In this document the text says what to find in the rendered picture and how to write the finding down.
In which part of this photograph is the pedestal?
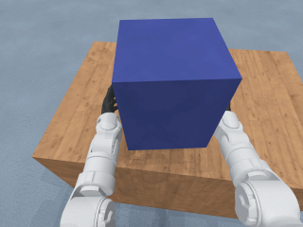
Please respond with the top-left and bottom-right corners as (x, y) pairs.
(31, 41), (303, 219)

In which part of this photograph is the right robot forearm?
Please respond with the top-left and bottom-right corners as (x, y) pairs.
(214, 111), (300, 218)

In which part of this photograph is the left robot forearm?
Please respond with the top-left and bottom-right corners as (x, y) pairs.
(60, 113), (122, 227)

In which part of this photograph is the carton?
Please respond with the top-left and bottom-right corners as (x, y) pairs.
(112, 17), (242, 150)

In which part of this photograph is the robot left hand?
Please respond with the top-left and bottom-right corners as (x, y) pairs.
(101, 84), (118, 114)

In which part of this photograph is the left robot upper arm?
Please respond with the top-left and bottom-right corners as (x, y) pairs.
(61, 196), (116, 227)

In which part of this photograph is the robot right hand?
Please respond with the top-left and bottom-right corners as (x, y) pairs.
(226, 102), (231, 112)

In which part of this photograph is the right robot upper arm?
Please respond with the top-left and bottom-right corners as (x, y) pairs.
(235, 180), (303, 227)

